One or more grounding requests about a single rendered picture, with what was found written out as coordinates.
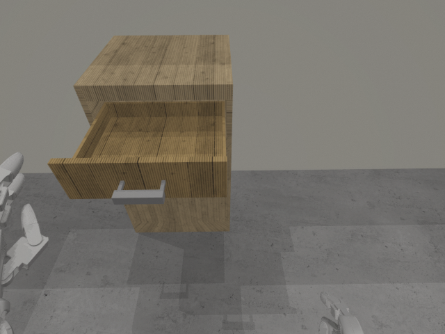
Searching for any left robot hand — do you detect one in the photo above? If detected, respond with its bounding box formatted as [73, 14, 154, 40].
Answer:
[0, 152, 49, 298]

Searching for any drawer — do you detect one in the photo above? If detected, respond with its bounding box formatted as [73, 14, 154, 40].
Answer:
[48, 101, 227, 199]

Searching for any handle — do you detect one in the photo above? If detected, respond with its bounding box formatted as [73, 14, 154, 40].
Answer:
[111, 180, 166, 205]

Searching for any cabinet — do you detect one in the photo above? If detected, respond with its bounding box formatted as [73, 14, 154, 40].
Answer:
[73, 35, 233, 232]

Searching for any right robot hand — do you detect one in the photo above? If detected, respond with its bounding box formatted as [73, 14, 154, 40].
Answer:
[315, 292, 364, 334]

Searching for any robot left forearm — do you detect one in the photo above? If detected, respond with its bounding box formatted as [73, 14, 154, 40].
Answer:
[0, 298, 14, 334]

